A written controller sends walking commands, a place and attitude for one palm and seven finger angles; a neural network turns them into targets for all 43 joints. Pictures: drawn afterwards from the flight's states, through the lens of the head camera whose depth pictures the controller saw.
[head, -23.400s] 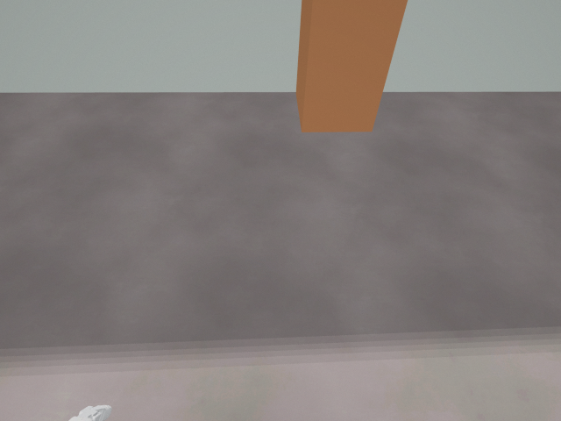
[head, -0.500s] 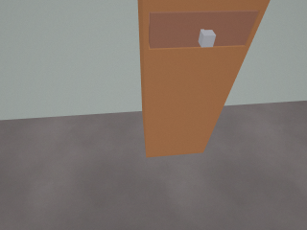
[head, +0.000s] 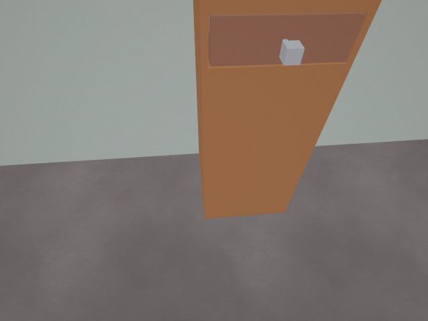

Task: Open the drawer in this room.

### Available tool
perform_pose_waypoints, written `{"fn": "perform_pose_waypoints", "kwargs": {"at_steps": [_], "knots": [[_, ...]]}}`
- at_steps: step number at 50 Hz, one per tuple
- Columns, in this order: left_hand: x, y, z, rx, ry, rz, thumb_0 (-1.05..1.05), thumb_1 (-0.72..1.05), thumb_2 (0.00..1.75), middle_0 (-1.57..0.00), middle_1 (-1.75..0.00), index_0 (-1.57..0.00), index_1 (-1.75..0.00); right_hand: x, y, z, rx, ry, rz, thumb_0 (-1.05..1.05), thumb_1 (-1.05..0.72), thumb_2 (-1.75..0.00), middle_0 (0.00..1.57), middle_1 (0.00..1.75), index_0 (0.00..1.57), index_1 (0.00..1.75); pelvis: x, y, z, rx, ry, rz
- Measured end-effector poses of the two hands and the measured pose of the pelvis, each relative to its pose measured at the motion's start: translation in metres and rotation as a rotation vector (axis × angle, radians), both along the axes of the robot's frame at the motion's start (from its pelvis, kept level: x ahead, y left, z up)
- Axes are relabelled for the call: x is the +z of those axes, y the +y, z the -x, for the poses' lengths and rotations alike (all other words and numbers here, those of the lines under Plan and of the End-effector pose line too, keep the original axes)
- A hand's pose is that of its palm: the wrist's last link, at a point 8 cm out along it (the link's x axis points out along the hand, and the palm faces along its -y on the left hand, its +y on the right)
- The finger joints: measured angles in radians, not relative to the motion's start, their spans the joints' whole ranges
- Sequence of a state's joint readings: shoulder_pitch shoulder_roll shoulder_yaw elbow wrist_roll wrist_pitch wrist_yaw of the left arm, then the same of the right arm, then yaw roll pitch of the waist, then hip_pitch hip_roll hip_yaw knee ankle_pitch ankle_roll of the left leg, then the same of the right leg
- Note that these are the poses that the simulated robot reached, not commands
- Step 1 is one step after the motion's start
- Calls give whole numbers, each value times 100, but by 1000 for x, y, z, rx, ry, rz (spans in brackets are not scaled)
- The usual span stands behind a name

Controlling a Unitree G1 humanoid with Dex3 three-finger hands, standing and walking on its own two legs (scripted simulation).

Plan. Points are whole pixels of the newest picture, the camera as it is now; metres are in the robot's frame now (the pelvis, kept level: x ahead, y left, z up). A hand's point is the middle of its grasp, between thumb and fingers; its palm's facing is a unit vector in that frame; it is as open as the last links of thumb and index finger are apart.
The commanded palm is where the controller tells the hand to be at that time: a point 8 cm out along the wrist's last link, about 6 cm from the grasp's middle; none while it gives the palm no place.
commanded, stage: look at it before walking up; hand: left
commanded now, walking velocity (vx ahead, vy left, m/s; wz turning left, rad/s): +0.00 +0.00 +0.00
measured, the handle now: (288, 48) +0.71 -0.14 +0.17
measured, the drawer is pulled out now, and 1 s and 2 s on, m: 0.00 0.00 0.00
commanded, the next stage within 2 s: walk to a spot facing it in 0.04 s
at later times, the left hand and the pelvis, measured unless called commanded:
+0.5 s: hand out of the picture +0.04 +0.18 -0.19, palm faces -0.09 -0.97 -0.24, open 7.3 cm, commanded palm none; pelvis -0.01 -0.01 -0.02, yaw -9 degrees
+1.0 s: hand out of the picture +0.13 +0.19 -0.18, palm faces -0.35 -0.90 -0.26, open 7.3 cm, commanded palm none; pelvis +0.00 +0.01 -0.01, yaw -25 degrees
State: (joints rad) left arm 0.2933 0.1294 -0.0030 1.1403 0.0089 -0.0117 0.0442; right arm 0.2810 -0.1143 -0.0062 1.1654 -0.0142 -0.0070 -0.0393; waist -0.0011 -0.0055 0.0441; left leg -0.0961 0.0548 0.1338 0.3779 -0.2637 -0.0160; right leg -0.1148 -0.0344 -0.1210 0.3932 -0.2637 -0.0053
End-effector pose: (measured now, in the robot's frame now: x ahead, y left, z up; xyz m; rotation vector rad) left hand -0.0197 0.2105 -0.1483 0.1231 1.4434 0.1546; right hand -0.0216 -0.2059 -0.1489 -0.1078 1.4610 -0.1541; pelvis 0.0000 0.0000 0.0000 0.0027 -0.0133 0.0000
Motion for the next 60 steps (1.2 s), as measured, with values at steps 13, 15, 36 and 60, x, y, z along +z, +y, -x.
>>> {"fn": "perform_pose_waypoints", "kwargs": {"at_steps": [13, 15, 36, 60], "knots": [[-3, 6, -6, -7, 14, 5, 1, 92, 89, -20, -30, -20, -30, -2, 4, 1, -23, 12, 9, 1, -92, -89, 20, 30, 20, 29, -2, 5, -2, -26, 3, 2], [-5, 8, -8, -19, 25, 7, 1, 92, 89, -20, -30, -20, -30, -3, 1, 1, -45, 6, 22, 1, -92, -89, 20, 30, 20, 30, -5, 6, 1, -47, 5, 1], [14, -4, -106, -266, -121, -96, 0, 91, 89, -20, -30, -20, -30, -2, -91, -50, -181, -239, 98, 0, -91, -89, 20, 30, 20, 29, -9, -29, 15, -280, 22, -30], [1, 36, -232, -577, -194, -11, 1, 91, 89, -20, -30, -20, -30, 38, -13, 17, -416, -229, 233, 0, -91, -89, 20, 30, 20, 30, -4, 42, -13, -576, 18, 38]]}}
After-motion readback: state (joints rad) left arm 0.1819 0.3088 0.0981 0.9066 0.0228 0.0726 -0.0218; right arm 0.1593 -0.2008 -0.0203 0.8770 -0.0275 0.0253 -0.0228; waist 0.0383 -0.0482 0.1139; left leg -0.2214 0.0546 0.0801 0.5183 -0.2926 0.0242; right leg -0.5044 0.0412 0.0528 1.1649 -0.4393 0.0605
